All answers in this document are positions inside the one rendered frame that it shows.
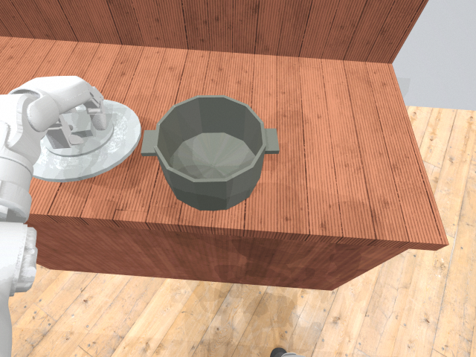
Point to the left robot upper arm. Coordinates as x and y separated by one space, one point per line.
18 255

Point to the lid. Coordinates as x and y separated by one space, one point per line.
98 154

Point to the left robot hand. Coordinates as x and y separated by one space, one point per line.
69 92

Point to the table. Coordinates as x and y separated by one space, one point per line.
347 191

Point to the knob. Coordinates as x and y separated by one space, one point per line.
81 122

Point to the pot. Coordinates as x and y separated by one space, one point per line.
211 150

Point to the left robot forearm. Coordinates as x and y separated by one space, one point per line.
26 113

